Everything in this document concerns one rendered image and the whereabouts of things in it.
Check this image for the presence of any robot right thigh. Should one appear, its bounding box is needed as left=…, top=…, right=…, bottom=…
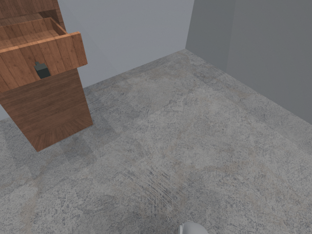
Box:
left=178, top=222, right=209, bottom=234

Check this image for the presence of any handle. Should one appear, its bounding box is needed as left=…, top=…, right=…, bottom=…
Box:
left=34, top=61, right=51, bottom=79

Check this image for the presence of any drawer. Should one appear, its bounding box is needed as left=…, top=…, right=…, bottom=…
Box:
left=0, top=17, right=88, bottom=93

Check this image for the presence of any cabinet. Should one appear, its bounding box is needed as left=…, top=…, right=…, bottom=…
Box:
left=0, top=0, right=93, bottom=152

